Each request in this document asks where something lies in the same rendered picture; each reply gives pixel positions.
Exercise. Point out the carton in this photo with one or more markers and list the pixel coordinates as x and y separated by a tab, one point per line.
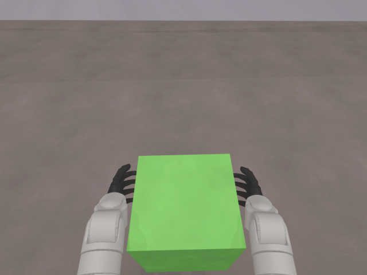
185	214

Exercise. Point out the right robot hand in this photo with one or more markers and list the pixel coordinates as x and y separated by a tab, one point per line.
251	187

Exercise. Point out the robot right forearm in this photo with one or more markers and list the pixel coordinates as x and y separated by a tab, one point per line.
269	240

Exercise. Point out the robot left forearm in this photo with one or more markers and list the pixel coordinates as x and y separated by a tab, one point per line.
102	249

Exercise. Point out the left robot hand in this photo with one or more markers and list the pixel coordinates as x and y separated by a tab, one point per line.
118	184

